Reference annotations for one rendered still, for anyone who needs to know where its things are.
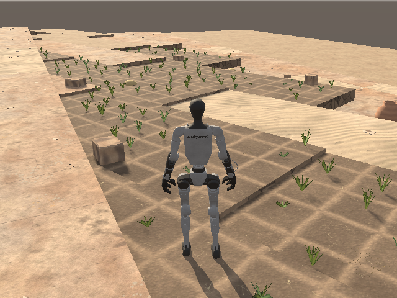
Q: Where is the left robot forearm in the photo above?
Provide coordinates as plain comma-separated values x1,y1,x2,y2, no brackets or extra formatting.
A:
163,152,176,180

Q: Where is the robot left upper arm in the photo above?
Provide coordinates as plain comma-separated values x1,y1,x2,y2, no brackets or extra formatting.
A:
169,126,185,161

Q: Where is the right robot forearm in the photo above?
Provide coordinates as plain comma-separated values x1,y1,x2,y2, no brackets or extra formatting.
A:
222,151,235,178

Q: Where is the robot right thigh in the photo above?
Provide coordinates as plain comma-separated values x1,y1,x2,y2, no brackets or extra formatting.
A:
207,173,220,218

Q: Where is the robot left shin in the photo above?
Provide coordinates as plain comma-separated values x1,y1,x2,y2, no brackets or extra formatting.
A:
181,205,190,248

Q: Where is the robot right hand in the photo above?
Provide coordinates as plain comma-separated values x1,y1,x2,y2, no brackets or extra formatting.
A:
222,175,236,191

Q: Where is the robot right upper arm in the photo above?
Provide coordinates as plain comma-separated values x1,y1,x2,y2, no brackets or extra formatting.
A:
211,125,228,160

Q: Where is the robot left hand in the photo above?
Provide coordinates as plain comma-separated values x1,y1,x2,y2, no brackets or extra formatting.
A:
161,178,176,193

